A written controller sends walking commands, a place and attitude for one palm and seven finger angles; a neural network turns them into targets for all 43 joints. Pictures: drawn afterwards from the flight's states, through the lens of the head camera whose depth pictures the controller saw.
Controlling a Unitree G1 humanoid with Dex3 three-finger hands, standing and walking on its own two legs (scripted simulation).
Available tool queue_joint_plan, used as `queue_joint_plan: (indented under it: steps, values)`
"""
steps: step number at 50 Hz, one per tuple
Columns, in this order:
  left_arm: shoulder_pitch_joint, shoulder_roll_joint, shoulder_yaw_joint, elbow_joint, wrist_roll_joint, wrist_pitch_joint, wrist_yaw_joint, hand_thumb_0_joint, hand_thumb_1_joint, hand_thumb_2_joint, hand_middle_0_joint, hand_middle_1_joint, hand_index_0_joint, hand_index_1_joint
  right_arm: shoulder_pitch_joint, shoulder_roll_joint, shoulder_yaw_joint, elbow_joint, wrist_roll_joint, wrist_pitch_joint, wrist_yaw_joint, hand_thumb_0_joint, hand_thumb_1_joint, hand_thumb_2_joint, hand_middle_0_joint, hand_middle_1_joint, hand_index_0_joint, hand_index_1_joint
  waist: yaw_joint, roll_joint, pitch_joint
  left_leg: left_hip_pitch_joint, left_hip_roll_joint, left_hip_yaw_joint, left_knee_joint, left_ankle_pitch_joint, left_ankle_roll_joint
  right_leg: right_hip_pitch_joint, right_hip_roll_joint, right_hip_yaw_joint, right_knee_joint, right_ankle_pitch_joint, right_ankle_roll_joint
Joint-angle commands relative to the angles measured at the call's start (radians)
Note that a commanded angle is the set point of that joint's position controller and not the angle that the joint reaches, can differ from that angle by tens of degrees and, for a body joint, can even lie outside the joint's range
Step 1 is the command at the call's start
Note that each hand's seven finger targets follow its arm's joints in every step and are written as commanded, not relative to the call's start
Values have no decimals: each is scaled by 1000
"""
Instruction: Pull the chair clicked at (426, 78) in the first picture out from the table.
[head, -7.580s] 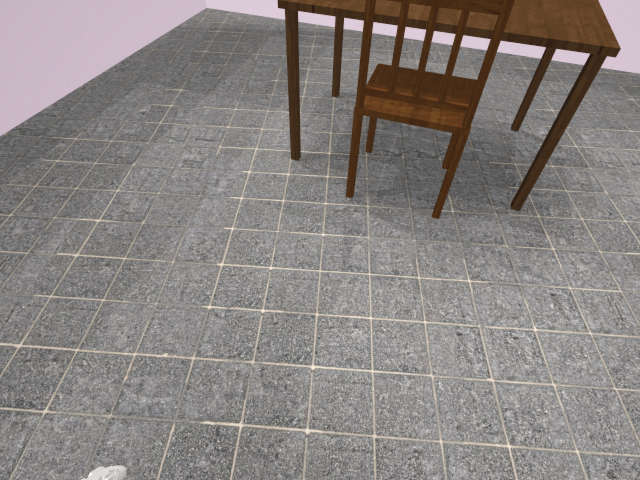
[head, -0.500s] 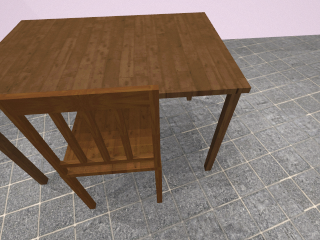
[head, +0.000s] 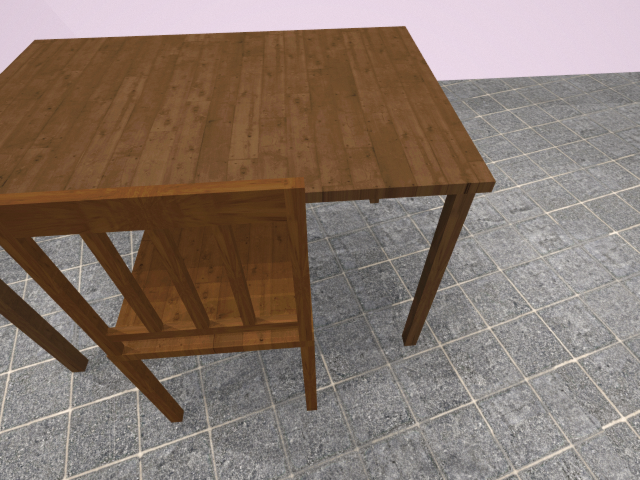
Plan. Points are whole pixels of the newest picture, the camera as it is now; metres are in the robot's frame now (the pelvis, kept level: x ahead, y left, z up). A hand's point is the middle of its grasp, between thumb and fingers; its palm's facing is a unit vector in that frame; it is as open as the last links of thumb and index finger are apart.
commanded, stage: look again from close up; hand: left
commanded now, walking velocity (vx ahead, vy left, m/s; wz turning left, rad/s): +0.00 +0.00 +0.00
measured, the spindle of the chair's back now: (183, 282) +0.43 +0.27 -0.08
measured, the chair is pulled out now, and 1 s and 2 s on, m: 0.00 0.00 0.00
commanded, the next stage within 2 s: raise the hand toward the chair's back in 0.24 s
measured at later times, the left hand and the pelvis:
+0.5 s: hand out of the picture +0.11 +0.19 -0.09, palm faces +0.25 -0.95 -0.20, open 7.4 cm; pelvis -0.01 +0.00 -0.01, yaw +3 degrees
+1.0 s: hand (189, 476) +0.14 +0.17 -0.05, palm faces +0.13 -0.99 -0.05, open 11.3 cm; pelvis -0.06 -0.02 -0.11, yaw +5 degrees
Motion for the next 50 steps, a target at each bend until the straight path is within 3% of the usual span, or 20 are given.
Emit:
queue_joint_plan:
  steps: [1,16,17,18,19,20,21,22,23,25,26,28,31,34,37,40,41,44,47,50]
  values:
    - [75,84,14,-24,1,-18,1,0,900,900,-200,-300,-200,-300,85,-79,-17,-8,1,-9,-10,0,-900,-900,200,300,200,300,-2,-21,48,-51,130,-99,-65,166,6,4,-116,112,-66,227,-33]
    - [102,74,12,-18,2,-23,3,0,900,900,-200,-300,-200,-300,102,-63,-17,0,2,-7,-11,0,-900,-900,200,300,200,300,-3,-26,51,-49,129,-92,-57,139,2,2,-115,119,-85,223,-34]
    - [159,122,25,19,18,-48,39,0,900,900,-200,-300,-200,-300,-39,-113,-30,-77,8,-15,3,0,-900,-900,200,300,200,300,48,-80,83,-181,126,-39,173,170,-29,12,-184,145,-29,720,23]
    - [-583,322,85,-1471,-195,-259,22,0,877,890,-198,-296,-198,-296,-15,-306,-54,-445,51,-153,-46,0,-900,-900,200,300,200,300,-81,129,-427,58,15,-81,38,264,1,99,-91,114,42,448,-4]
    - [-241,235,79,-1246,-113,-202,79,0,853,880,-195,-293,-195,-293,-113,-215,-46,-407,37,-227,-71,0,-900,-900,200,300,200,300,2,280,-424,64,33,-57,45,375,5,80,-32,71,68,239,-34]
    - [84,-35,-55,-925,-124,-75,97,0,830,870,-193,-289,-193,-289,-87,-157,-53,-373,58,-246,-67,0,-900,-900,200,300,200,300,-20,145,-206,-53,50,-74,53,318,-10,-31,-34,9,60,148,-14]
    - [79,-96,-98,-954,-152,-50,89,0,807,860,-191,-285,-191,-285,-51,-193,-59,-391,64,-256,-61,0,-900,-900,200,300,200,300,-30,49,-116,-123,57,-95,76,248,-11,-95,-44,-26,53,111,0]
    - [-76,-18,-82,-1121,-171,-118,80,0,783,850,-188,-282,-188,-282,-86,-237,-53,-447,64,-277,-56,0,-900,-900,200,300,200,300,-58,-55,-54,-163,47,-116,110,133,3,-175,-36,-29,60,40,10]
    - [-79,28,-37,-1143,-171,-178,70,0,760,840,-186,-278,-186,-278,-100,-253,-70,-482,49,-297,-58,0,-900,-900,200,300,200,300,-66,-134,-80,-204,36,-113,154,52,8,-232,-35,-37,74,-53,16]
    - [-30,-14,-14,-1015,-167,-275,31,0,713,820,-181,-271,-181,-271,-109,-244,-84,-524,21,-308,-49,0,-900,-900,200,300,200,300,-67,-261,-30,-364,16,-112,258,-69,0,-395,-34,-55,135,-217,24]
    - [55,-36,8,-924,-172,-336,-4,0,690,810,-179,-267,-179,-267,-127,-235,-90,-549,15,-311,-32,0,-900,-900,200,300,200,300,-29,-250,-12,-441,5,-102,308,-104,-9,-440,-40,-48,174,-268,17]
    - [212,-43,69,-909,-203,-496,-95,0,643,790,-174,-260,-174,-260,-157,-226,-107,-610,2,-313,8,0,-900,-900,200,300,200,300,52,-244,-151,-563,-8,-87,420,-74,-29,-444,-29,-54,328,-211,1]
    - [345,57,185,-903,-204,-678,-220,0,573,760,-167,-249,-167,-249,-172,-220,-133,-674,-2,-277,67,0,-900,-900,200,300,200,300,106,-77,-277,-700,-27,-58,570,18,-43,-438,-31,-25,526,20,-22]
    - [249,80,132,-1075,-176,-580,-230,0,503,730,-160,-238,-160,-238,-232,-227,-119,-809,17,-211,69,0,-900,-900,200,300,200,300,98,-26,-314,-771,-45,-20,604,-42,-22,-452,-37,18,549,-31,-21]
    - [79,104,127,-1314,-181,-510,-163,0,433,700,-153,-227,-153,-227,-212,-218,-109,-875,18,-167,41,0,-900,-900,200,300,200,300,58,15,-380,-776,-28,-59,628,-102,-6,-505,-25,34,543,-136,-14]
    - [24,92,131,-1472,-187,-562,-102,0,363,670,-146,-216,-146,-216,-146,-196,-101,-852,10,-168,19,0,-900,-900,200,300,200,300,6,31,-427,-726,0,-93,679,-44,2,-528,-16,30,555,-63,-5]
    - [-55,92,100,-1535,-183,-589,-106,0,340,660,-144,-212,-144,-212,-138,-200,-94,-838,3,-173,14,0,-900,-900,200,300,200,300,-28,26,-430,-716,9,-112,698,-33,6,-574,-8,19,575,-50,-3]
    - [-39,83,54,-1467,-182,-623,-158,0,270,630,-137,-201,-137,-201,-141,-207,-76,-794,-2,-198,5,0,-900,-900,200,300,200,300,-56,49,-395,-745,17,-132,729,-67,6,-638,-10,9,576,-111,-3]
    - [19,100,56,-1346,-207,-558,-243,0,200,600,-130,-190,-130,-190,-149,-219,-65,-781,11,-215,-4,0,-900,-900,200,300,200,300,-48,29,-379,-799,12,-139,720,-136,4,-629,-13,10,553,-203,-1]
    - [62,148,130,-1297,-242,-448,-279,0,130,570,-123,-179,-123,-179,-164,-219,-62,-799,35,-212,-18,0,-900,-900,200,300,200,300,-7,-40,-415,-850,3,-130,699,-173,5,-540,-27,44,499,-296,10]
